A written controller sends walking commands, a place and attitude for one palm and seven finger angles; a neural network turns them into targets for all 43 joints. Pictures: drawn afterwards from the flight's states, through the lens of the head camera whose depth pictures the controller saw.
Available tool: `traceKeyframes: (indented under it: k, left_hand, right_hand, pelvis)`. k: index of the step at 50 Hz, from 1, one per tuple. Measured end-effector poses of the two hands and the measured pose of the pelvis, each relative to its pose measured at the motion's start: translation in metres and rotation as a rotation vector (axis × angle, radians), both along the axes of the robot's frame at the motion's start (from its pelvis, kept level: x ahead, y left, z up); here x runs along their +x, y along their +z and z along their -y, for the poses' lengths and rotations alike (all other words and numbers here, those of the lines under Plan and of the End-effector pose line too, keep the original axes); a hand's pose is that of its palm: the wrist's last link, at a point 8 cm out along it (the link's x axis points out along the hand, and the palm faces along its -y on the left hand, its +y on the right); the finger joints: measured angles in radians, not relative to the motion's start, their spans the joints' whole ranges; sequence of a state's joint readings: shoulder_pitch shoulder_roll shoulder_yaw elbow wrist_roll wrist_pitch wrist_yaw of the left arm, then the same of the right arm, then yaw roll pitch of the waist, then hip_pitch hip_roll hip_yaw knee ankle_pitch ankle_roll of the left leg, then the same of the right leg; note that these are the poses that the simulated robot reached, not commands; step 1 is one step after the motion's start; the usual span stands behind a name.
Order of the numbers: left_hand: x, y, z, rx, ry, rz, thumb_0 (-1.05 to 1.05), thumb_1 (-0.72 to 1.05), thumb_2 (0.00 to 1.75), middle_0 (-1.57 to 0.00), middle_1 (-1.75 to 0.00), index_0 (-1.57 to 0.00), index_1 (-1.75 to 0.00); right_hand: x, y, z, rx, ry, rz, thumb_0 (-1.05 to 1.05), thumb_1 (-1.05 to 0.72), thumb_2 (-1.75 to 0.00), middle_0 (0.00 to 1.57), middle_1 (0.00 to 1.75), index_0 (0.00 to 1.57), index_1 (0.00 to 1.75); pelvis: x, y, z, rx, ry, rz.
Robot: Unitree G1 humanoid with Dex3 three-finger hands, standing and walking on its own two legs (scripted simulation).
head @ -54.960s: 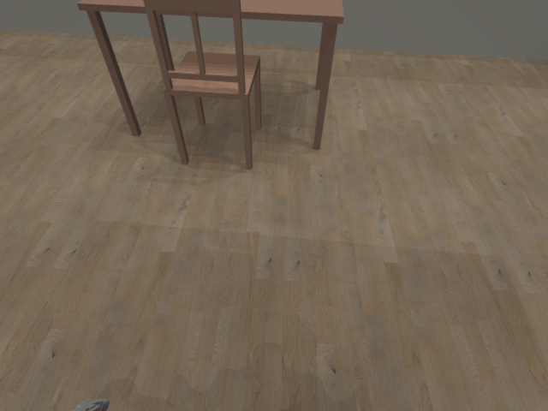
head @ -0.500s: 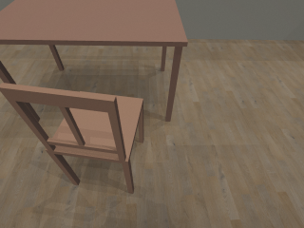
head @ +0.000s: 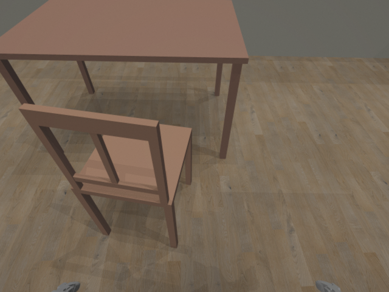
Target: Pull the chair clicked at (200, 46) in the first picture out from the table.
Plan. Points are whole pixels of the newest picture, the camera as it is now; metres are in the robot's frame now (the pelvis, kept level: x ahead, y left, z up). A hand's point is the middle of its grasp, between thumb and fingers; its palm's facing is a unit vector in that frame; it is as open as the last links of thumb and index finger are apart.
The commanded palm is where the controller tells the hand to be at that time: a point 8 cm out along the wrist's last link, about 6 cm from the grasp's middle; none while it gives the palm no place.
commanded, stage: look again from close up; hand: left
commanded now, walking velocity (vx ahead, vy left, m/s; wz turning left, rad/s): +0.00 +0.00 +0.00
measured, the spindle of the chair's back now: (106, 159) +0.50 +0.31 -0.10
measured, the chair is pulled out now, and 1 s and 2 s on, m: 0.34 0.34 0.34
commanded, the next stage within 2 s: raise the hand toward the chair's back in 0.60 s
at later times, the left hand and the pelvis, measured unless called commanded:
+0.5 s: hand out of the picture +0.05 +0.22 -0.16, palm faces -0.05 -0.96 -0.29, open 7.4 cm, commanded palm none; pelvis +0.00 +0.00 +0.00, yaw -1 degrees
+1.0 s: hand (101, 275) +0.16 +0.20 -0.05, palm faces -0.09 -0.99 -0.06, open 8.3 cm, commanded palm +0.12 +0.26 -0.07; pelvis -0.03 -0.02 -0.07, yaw +2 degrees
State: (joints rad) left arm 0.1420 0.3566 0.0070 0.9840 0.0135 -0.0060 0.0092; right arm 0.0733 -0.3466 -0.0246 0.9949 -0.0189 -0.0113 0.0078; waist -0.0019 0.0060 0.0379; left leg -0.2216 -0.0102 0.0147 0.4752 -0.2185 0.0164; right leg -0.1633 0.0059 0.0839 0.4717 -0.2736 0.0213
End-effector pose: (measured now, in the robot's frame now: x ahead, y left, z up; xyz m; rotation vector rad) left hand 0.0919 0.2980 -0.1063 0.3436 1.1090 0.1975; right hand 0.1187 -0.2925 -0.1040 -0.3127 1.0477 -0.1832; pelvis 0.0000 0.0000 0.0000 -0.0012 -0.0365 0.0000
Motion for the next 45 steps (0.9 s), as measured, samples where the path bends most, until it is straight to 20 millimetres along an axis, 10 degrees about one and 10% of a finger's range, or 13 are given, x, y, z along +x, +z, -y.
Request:
traceKeyframes:
  k: [21, 36, 45]
  left_hand:
    - [-0.045, -0.020, 0.029, -0.071, 0.019, -0.166, 0.00, 0.90, 0.90, -0.20, -0.30, -0.21, -0.30]
    - [-0.036, -0.018, 0.024, -0.054, 0.017, -0.129, 0.00, 0.90, 0.90, -0.20, -0.30, -0.21, -0.30]
    - [0.068, 0.100, 0.026, -0.211, -0.033, 0.943, 0.01, 0.83, 0.87, -0.19, -0.29, -0.20, -0.29]
  right_hand:
    - [-0.073, -0.022, -0.011, 0.052, -0.077, -0.227, 0.01, -0.91, -0.90, 0.20, 0.30, 0.20, 0.30]
    - [-0.063, -0.015, -0.006, 0.033, -0.085, -0.181, 0.01, -0.91, -0.90, 0.20, 0.30, 0.20, 0.30]
    - [0.009, 0.006, -0.033, 0.065, 0.042, 0.362, 0.01, -0.91, -0.90, 0.20, 0.30, 0.20, 0.30]
  pelvis:
    - [-0.002, 0.004, 0.003, 0.001, -0.008, -0.001]
    - [-0.001, 0.005, 0.002, -0.003, -0.013, 0.001]
    - [-0.016, -0.025, 0.010, 0.002, 0.048, -0.104]
